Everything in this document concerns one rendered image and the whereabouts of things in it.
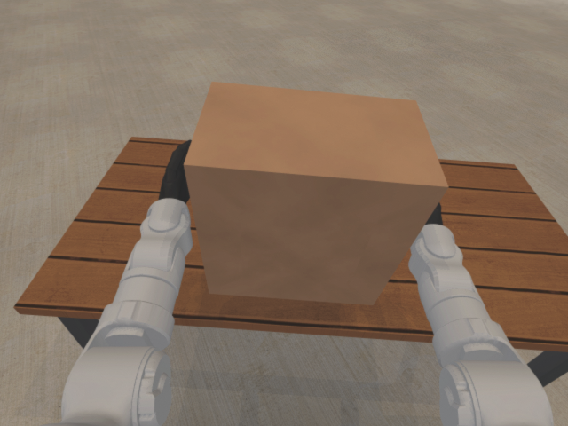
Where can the left robot forearm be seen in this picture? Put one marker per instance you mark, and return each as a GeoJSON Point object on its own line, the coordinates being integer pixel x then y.
{"type": "Point", "coordinates": [141, 313]}

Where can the robot right hand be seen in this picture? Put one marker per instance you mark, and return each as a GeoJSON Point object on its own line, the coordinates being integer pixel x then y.
{"type": "Point", "coordinates": [435, 217]}

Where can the right robot forearm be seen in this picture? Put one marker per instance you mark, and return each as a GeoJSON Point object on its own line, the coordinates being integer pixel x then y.
{"type": "Point", "coordinates": [462, 327]}

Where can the carton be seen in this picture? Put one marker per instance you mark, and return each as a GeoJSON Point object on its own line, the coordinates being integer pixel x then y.
{"type": "Point", "coordinates": [308, 195]}

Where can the robot left hand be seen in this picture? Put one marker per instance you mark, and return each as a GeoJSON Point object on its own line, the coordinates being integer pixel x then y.
{"type": "Point", "coordinates": [174, 183]}

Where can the robot right upper arm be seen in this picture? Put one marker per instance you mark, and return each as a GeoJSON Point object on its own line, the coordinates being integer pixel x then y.
{"type": "Point", "coordinates": [491, 393]}

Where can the table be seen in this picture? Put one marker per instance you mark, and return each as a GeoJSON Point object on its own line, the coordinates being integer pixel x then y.
{"type": "Point", "coordinates": [514, 250]}

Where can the robot left upper arm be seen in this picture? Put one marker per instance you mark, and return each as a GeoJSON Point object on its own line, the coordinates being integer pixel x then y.
{"type": "Point", "coordinates": [118, 386]}

